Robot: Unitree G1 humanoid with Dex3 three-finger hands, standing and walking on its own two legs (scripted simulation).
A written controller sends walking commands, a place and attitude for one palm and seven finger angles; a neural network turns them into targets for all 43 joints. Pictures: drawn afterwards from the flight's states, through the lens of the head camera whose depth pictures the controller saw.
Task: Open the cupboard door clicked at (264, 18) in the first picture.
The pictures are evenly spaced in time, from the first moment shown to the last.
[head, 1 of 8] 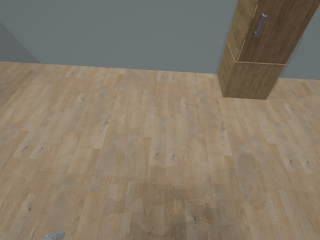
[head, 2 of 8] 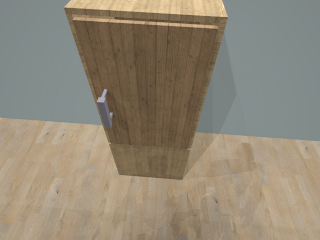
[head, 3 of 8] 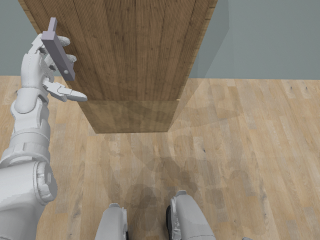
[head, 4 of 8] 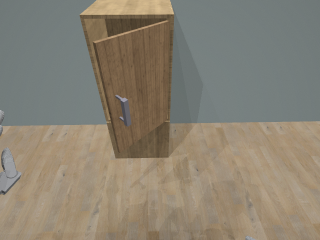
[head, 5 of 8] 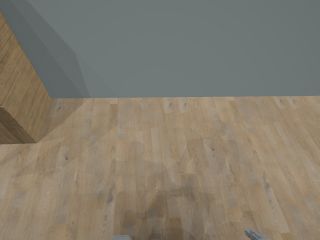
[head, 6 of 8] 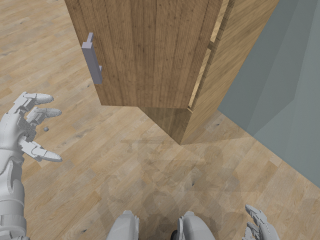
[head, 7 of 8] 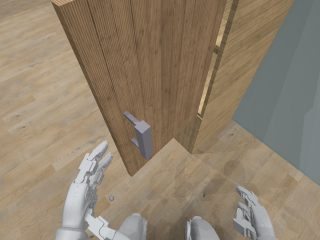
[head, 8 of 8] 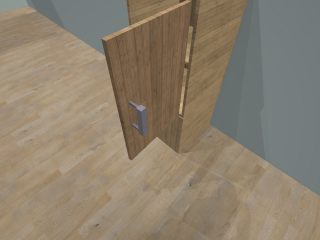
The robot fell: no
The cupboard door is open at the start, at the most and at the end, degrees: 0 95 94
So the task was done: yes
